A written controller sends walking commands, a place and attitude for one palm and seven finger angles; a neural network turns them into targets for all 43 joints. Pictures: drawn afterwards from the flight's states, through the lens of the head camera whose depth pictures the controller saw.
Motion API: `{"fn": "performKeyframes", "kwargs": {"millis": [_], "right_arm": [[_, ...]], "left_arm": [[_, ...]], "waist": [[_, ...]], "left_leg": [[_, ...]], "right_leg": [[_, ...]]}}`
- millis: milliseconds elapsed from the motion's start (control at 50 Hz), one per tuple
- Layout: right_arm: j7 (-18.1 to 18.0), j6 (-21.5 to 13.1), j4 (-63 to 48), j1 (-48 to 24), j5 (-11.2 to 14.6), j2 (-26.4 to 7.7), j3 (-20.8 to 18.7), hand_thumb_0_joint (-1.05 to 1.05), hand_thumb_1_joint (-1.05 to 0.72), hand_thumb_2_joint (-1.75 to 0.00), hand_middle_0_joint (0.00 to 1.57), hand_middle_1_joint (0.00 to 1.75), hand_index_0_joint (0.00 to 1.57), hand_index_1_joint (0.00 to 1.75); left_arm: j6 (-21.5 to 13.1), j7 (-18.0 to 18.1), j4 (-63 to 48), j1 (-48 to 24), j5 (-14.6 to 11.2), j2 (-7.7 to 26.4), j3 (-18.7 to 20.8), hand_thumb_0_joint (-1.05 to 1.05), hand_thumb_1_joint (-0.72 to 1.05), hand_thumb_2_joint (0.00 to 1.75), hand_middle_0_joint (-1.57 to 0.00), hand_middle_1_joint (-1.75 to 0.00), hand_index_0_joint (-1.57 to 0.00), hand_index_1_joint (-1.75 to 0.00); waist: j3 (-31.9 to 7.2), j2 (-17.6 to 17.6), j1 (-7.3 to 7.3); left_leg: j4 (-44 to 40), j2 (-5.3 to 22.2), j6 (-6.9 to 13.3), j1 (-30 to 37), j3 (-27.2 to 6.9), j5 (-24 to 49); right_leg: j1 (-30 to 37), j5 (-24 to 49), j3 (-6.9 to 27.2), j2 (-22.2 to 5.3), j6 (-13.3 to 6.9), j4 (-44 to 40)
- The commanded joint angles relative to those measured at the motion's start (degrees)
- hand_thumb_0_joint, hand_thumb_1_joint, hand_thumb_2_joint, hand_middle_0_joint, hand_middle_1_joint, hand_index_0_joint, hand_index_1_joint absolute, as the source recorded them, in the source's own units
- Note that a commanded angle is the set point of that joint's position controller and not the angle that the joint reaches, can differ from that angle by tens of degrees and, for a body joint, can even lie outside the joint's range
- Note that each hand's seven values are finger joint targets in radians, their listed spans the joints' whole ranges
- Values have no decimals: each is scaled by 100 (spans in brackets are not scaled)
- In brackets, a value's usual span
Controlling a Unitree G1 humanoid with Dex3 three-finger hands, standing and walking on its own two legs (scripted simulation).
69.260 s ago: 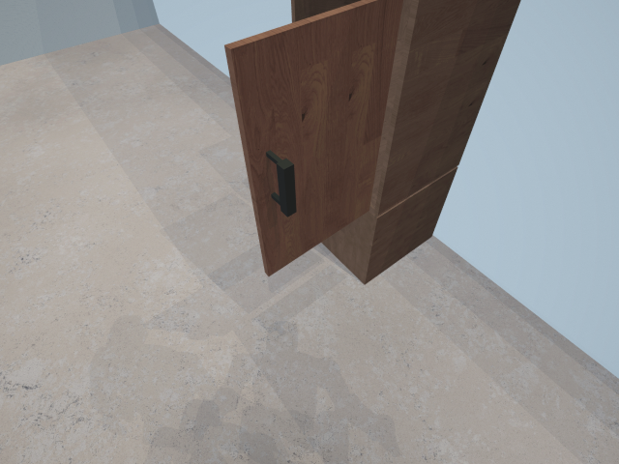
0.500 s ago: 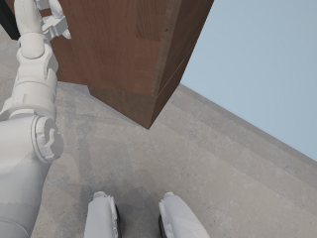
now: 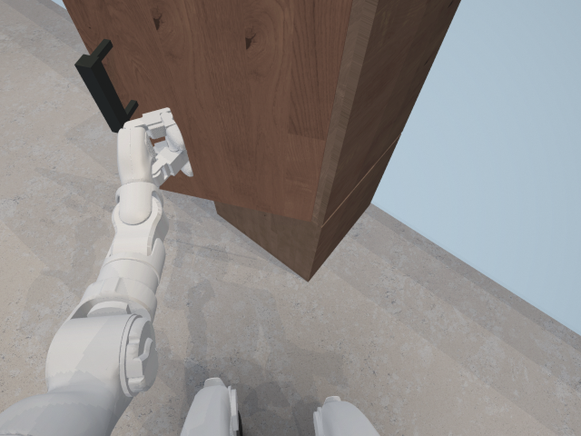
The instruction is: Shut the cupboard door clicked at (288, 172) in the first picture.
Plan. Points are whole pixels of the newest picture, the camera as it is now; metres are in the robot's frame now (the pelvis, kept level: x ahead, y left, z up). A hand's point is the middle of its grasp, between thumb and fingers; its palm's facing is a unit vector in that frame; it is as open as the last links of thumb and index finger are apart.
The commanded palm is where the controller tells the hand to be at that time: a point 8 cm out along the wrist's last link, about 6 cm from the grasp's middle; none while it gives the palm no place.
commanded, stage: pull the fist back off the door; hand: left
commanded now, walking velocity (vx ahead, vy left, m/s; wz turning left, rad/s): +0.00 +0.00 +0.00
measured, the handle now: (113, 88) +0.62 +0.24 +0.07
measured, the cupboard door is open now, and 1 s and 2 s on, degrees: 25 25 25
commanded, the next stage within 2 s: draw the hand back to the body in 0.04 s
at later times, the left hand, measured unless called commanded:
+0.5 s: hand (133, 178) +0.41 +0.16 +0.12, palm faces +0.12 -0.99 -0.03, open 3.1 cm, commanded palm +0.36 +0.21 +0.13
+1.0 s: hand out of the picture +0.28 +0.23 +0.19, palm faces +0.29 -0.92 -0.28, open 3.6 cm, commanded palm +0.23 +0.27 +0.21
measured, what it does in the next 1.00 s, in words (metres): rises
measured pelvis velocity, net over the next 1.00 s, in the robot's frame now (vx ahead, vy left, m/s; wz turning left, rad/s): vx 0.01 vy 0.01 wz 0.02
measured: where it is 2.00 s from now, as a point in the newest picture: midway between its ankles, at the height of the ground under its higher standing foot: outside the picture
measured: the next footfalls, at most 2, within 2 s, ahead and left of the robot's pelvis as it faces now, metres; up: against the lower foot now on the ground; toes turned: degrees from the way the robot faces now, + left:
none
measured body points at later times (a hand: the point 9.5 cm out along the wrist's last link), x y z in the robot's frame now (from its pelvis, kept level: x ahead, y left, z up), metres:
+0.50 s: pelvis +0.00 +0.00 +0.04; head +0.05 -0.02 +0.48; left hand +0.40 +0.21 +0.13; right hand +0.05 -0.25 -0.10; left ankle +0.06 +0.14 -0.65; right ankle -0.04 -0.12 -0.65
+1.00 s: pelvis +0.01 +0.01 +0.09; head +0.00 -0.02 +0.54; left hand +0.26 +0.28 +0.21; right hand +0.23 -0.20 +0.01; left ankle +0.06 +0.14 -0.65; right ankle -0.04 -0.12 -0.65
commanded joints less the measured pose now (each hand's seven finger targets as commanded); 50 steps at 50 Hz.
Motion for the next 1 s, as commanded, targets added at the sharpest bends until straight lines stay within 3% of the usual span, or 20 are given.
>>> {"fn": "performKeyframes", "kwargs": {"millis": [0, 40, 60, 100, 140, 200, 220, 320, 360, 380, 420, 460, 500, 540, 560, 640, 660, 680, 760, 980], "right_arm": [[-88, -84, -294, 815, 52, -758, -256, 0, -90, -90, 20, 30, 20, 30], [-122, -90, -282, 762, 53, -758, -248, 0, -90, -90, 20, 30, 20, 30], [-131, -88, -285, 744, 60, -751, -233, 0, -90, -90, 20, 30, 20, 30], [-140, -83, -280, 694, 70, -750, -210, 0, -90, -90, 20, 30, 20, 30], [-163, -99, -274, 670, 67, -769, -204, 0, -90, -90, 20, 30, 20, 30], [-172, -64, -534, 568, 111, -762, -196, 0, -90, -90, 20, 30, 20, 30], [-182, -59, -612, 555, 135, -757, -187, 0, -90, -90, 20, 30, 20, 30], [-266, -35, -913, 382, 346, -700, -157, 0, -90, -90, 20, 30, 20, 30], [-338, -64, -910, 264, 423, -692, -138, 0, -90, -90, 20, 30, 20, 30], [-361, -105, -920, 213, 444, -689, -133, 0, -90, -90, 20, 30, 20, 30], [-423, -200, -937, 117, 477, -696, -129, 0, -90, -90, 20, 30, 20, 30], [-459, -275, -896, -5, 501, -673, -96, 0, -90, -90, 20, 30, 20, 30], [-483, -351, -924, -135, 529, -662, -83, 0, -90, -90, 20, 30, 20, 30], [-515, -429, -974, -280, 554, -662, -68, 0, -90, -90, 20, 30, 20, 30], [-518, -471, -1039, -373, 567, -635, -47, 0, -90, -90, 20, 30, 20, 30], [-581, -604, -1184, -733, 633, -634, 18, 0, -90, -90, 20, 30, 20, 30], [-698, -402, -1299, -981, 623, -519, 9, 0, -90, -90, 20, 30, 20, 30], [-767, -345, -1389, -1050, 617, -493, 40, 0, -90, -90, 20, 30, 20, 30], [-941, -300, -1404, -1390, 597, -488, 144, 0, -90, -90, 20, 30, 20, 30], [-905, -546, -1405, -1709, 481, -414, 301, 0, -90, -90, 20, 30, 20, 30]], "left_arm": [[-493, 53, -1367, -2652, -69, 953, -36, 0, 90, 90, -130, -150, -130, -150], [-519, 32, -1309, -2755, -75, 942, -70, 0, 90, 90, -130, -150, -130, -150], [-488, 17, -1088, -2645, -83, 987, -1, 0, 90, 90, -130, -150, -130, -150], [-457, -21, -851, -2796, -81, 911, -115, 0, 90, 90, -130, -150, -130, -150], [-488, -48, -705, -2857, -94, 1083, 22, 0, 90, 90, -130, -150, -130, -150], [-491, -169, -1293, -2116, -213, 1367, 323, 0, 90, 90, -130, -150, -130, -150], [-479, -244, -1528, -1884, -273, 1396, 338, 0, 90, 90, -130, -150, -130, -150], [-38, -498, -2619, -704, -596, 1096, 56, 0, 90, 90, -130, -150, -130, -150], [122, -530, -2856, -502, -727, 1038, -32, 0, 90, 90, -130, -150, -130, -150], [152, -543, -3134, -491, -784, 977, -100, 0, 90, 90, -130, -150, -130, -150], [151, -557, -3655, -259, -820, 1042, -126, 0, 90, 90, -130, -150, -130, -150], [224, -603, -3648, 212, -872, 1025, -146, 0, 90, 90, -130, -150, -130, -150], [291, -709, -3908, 516, -908, 930, -283, 0, 90, 90, -130, -150, -130, -150], [373, -784, -4222, 988, -986, 1054, -174, 0, 90, 90, -130, -150, -130, -150], [451, -846, -4404, 1220, -1053, 907, -277, 0, 90, 90, -127, -147, -127, -147], [747, -1021, -4969, 1929, -1261, 1007, -159, 0, 90, 90, -116, -135, -116, -135], [914, -641, -5306, 2155, -530, 1352, -468, 0, 90, 90, -113, -132, -113, -132], [1064, -453, -5593, 2342, -497, 1108, -571, 0, 90, 90, -111, -129, -111, -129], [1451, -73, -6168, 2736, -312, 1171, -587, 0, 90, 90, -100, -117, -100, -117], [1796, 126, -7614, 4378, -246, 1259, -203, 0, 90, 90, -69, -84, -69, -84]], "waist": [[-2586, 64, -193], [-2595, 3, -228], [-2470, -69, -188], [-2165, -180, -283], [-2254, -154, -266], [-2816, 24, 159], [-2955, 140, 221], [-2557, -249, 339], [-1966, -466, 290], [-1883, -483, 280], [-1862, -156, 335], [-1493, -291, 375], [-1374, -207, 411], [-1401, -11, 562], [-1337, 35, 588], [-954, -210, 708], [-897, -274, 724], [-798, -328, 664], [-339, -249, 691], [-61, 31, 928]], "left_leg": [[-330, -348, 277, 3109, 13, 1831], [-335, -357, 286, 3092, 15, 1779], [-344, -357, 280, 2966, 14, 1665], [-384, -364, 295, 2743, 16, 1325], [-375, -361, 298, 2711, 14, 1247], [-563, -391, 282, 3043, 94, 1511], [-619, -391, 285, 3248, 96, 1697], [-1100, -399, 325, 3506, 203, 1631], [-1324, -386, 343, 3415, 227, 1313], [-1413, -392, 358, 3472, 233, 1219], [-1545, -405, 357, 3756, 248, 1205], [-1722, -398, 354, 3753, 236, 1094], [-1863, -400, 348, 3925, 233, 1060], [-1990, -409, 332, 4140, 240, 1183], [-2054, -419, 337, 4208, 263, 1223], [-2311, -434, 350, 4269, 273, 1132], [-2569, -474, 348, 4642, 335, 1103], [-2711, -460, 367, 4789, 316, 1132], [-3172, -423, 365, 5242, 295, 1099], [-3979, -366, 285, 6181, 235, 1775]], "right_leg": [[173, 3177, 6, 129, 54, -1022], [161, 3173, 34, 113, 68, -1022], [161, 3079, 42, 113, 63, -1042], [51, 2764, 57, 103, 79, -1128], [8, 2643, 93, 89, 76, -1117], [648, 2910, 111, 98, 37, -1160], [765, 3065, 104, 109, 18, -1151], [1433, 3275, 67, 162, 69, -1631], [1455, 3016, 64, 166, 111, -1906], [1509, 2922, 63, 163, 125, -2008], [1619, 2792, 81, 154, 98, -2133], [1665, 2643, 58, 136, 104, -2292], [1717, 2545, 38, 122, 91, -2400], [1910, 2609, 11, 103, 56, -2450], [1976, 2680, -5, 98, 61, -2496], [2230, 2628, -4, 59, 87, -2733], [2316, 2694, 259, -106, 69, -3150], [2398, 2613, 178, -100, 59, -3273], [2667, 2366, 65, -92, 24, -3675], [3640, 2866, -102, -108, -36, -4293]]}}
